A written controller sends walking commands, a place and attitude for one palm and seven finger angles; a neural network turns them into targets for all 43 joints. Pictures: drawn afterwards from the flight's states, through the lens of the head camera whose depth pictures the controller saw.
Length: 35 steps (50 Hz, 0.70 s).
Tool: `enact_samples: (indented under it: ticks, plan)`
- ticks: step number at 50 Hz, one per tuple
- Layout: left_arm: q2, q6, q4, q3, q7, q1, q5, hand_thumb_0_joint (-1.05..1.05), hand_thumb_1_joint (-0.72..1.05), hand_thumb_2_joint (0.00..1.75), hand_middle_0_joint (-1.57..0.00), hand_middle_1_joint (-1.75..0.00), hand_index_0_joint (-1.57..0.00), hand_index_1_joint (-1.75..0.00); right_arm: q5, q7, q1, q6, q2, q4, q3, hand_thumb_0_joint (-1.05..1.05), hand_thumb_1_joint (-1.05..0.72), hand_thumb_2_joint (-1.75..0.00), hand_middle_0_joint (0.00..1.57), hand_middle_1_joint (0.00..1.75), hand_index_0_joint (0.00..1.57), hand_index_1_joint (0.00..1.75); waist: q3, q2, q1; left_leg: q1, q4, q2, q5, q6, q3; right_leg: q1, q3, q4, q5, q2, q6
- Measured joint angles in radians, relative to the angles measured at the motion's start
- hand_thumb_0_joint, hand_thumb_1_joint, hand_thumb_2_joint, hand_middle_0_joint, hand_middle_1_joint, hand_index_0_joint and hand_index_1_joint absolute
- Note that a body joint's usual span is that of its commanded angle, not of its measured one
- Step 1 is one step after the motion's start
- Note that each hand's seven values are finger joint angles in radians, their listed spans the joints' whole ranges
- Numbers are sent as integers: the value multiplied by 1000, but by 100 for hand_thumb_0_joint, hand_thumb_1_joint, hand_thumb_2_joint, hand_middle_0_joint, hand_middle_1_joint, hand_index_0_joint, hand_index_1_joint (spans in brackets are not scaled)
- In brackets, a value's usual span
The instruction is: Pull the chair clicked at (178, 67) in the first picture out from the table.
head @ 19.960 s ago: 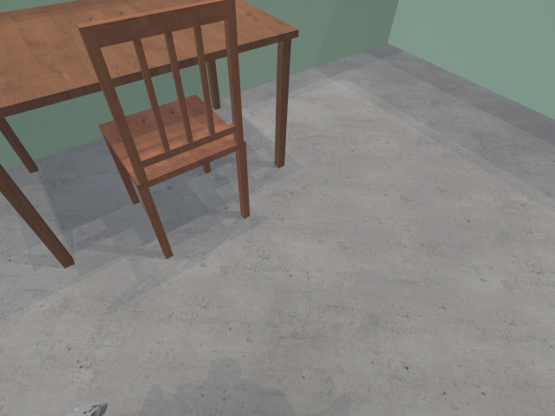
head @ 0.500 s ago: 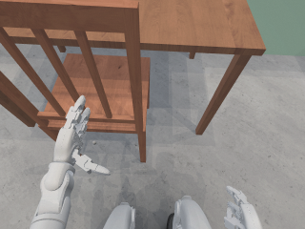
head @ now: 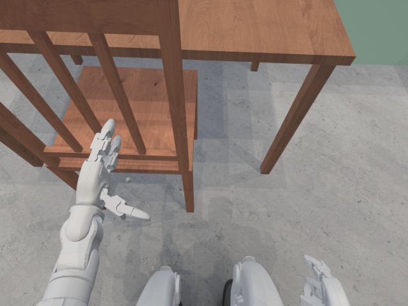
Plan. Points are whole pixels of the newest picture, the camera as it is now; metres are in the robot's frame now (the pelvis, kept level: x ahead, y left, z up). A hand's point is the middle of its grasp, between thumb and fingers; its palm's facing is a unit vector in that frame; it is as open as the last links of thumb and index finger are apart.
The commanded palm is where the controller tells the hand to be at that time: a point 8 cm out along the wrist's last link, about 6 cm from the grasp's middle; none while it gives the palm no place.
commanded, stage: aim the fingers beside a spindle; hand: left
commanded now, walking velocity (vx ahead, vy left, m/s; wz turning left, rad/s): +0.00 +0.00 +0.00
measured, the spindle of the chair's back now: (84, 107) +0.49 +0.26 +0.05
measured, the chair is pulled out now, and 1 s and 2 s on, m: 0.00 0.00 0.00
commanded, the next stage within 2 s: push the fingers through the gap in 0.28 s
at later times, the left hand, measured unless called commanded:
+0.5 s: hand (131, 181) +0.34 +0.15 +0.02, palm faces -0.04 -1.00 -0.05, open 16.9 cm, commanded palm +0.33 +0.20 +0.02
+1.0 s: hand (134, 155) +0.40 +0.15 +0.02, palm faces -0.04 -1.00 -0.04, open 16.9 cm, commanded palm +0.38 +0.20 +0.02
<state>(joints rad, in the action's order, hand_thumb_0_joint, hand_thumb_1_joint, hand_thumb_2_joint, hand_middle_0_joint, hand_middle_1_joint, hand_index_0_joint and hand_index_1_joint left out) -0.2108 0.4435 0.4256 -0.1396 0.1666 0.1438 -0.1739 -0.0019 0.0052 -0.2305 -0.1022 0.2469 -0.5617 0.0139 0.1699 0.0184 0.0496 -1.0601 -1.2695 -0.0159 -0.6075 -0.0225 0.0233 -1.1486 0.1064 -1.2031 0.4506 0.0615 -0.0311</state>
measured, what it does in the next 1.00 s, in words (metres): stands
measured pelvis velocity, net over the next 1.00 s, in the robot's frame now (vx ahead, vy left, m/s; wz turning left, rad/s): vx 0.00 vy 0.00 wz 0.00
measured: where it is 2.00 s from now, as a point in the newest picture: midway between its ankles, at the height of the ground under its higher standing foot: outside the picture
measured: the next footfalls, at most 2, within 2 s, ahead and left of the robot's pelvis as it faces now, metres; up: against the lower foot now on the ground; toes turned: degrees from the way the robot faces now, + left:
none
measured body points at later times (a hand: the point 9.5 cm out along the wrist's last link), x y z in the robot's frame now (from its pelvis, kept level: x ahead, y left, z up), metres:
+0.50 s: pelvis +0.00 +0.00 +0.00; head +0.11 +0.00 +0.43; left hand +0.34 +0.20 +0.02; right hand +0.16 -0.24 -0.11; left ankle +0.00 +0.10 -0.63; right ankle +0.06 -0.11 -0.63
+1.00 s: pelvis +0.00 +0.00 +0.00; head +0.13 +0.01 +0.43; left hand +0.39 +0.20 +0.02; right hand +0.11 -0.26 -0.11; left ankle +0.00 +0.10 -0.63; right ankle +0.06 -0.11 -0.63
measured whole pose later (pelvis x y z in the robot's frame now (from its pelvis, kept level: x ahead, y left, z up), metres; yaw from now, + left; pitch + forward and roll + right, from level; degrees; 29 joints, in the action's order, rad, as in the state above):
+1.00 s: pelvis +0.00 +0.00 +0.00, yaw +0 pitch +24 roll -1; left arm -0.24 0.46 0.64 -0.19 0.15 0.37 -0.14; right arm 0.01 0.00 -0.25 -0.09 0.26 -0.60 0.01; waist 0.16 0.02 0.08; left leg -1.09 -1.27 -0.02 -0.60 -0.02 0.02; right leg -1.17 0.10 -1.19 0.44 0.06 -0.03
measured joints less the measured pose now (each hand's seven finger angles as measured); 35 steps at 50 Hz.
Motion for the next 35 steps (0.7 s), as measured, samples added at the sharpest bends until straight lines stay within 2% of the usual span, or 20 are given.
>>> enact_samples:
  ticks: [12,22,28,35]
  plan:
    - [23,9,-39,41,-29,-24,21,-1,-50,30,-6,-8,-6,-8,5,5,12,5,1,6,-10,2,-91,-90,20,30,20,30,1,2,-3,4,-2,3,-5,-1,0,3,-1,-4,6,3,2]
    - [18,15,-43,33,-35,-42,22,-1,-50,30,-6,-8,-6,-9,5,5,21,12,-7,16,-3,1,-91,-90,20,30,20,30,2,1,-9,11,0,3,-5,2,-3,10,1,-5,9,2,-1]
    - [6,12,11,29,-24,31,22,-1,-50,30,-6,-8,-6,-8,5,-5,30,2,0,1,2,1,-91,-90,20,30,20,30,-3,2,-8,-10,-16,5,-6,4,-13,-4,10,-16,11,5,-4]
    - [-14,-7,86,-15,-13,124,18,-1,-50,30,-6,-8,-6,-9,4,-11,27,5,0,-10,3,1,-91,-90,20,30,20,30,-6,0,8,-24,-17,0,-3,5,-9,-20,7,-15,4,0,-5]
